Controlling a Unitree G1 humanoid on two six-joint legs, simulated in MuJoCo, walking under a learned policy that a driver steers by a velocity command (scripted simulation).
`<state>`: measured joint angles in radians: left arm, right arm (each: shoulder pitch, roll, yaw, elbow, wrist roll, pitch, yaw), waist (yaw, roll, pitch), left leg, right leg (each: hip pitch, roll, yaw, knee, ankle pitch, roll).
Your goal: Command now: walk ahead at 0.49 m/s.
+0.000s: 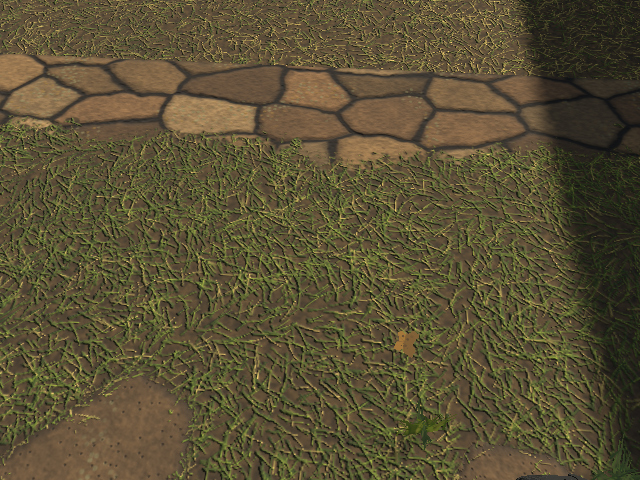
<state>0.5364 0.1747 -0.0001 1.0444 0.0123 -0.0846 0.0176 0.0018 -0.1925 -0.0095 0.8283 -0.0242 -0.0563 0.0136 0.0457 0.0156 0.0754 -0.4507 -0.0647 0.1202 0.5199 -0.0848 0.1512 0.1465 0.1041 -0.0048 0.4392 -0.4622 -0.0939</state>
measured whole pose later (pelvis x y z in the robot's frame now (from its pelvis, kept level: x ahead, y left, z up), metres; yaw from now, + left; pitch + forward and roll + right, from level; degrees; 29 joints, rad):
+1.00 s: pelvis +0.53 -0.04 +0.03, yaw +1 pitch +0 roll -1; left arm 0.49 0.17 0.02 1.07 0.02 -0.10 0.00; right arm 0.04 -0.19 -0.02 0.90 -0.02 -0.04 0.03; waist 0.06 0.03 0.05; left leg -0.60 0.08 0.06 0.66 -0.02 0.05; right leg 0.08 0.09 -0.08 0.17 -0.26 -0.08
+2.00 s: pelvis +1.02 -0.03 +0.03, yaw +15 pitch +0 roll +0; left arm 0.32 0.20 0.05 0.97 0.02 -0.08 0.03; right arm 0.15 -0.23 -0.07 0.89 -0.03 0.00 0.02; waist 0.01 0.03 0.09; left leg -0.60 0.05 0.05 0.87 -0.14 0.05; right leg -0.13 -0.02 -0.24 0.36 -0.23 -0.05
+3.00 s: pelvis +1.07 -0.01 +0.03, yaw +3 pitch +2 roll +1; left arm 0.26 0.29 0.09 0.81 0.01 0.04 0.01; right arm 0.14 -0.26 -0.05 0.81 0.00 0.04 -0.03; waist 0.03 0.00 0.05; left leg -0.39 -0.03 -0.05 0.78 -0.41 -0.03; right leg -0.23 0.10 0.17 0.45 -0.23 -0.05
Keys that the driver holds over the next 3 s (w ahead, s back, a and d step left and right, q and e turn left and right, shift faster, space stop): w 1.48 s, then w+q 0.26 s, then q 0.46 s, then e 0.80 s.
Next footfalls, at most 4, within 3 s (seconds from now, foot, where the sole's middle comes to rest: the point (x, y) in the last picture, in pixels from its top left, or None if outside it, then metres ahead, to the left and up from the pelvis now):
0.56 right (410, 467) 0.47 -0.11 -0.75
1.12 left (326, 333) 0.77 0.06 -0.75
1.68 right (399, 232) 1.07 -0.11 -0.75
2.16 left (316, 204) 1.15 0.11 -0.75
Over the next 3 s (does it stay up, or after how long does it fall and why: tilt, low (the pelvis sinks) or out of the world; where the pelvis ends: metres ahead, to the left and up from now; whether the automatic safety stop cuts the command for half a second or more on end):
stays up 1.07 -0.01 0.03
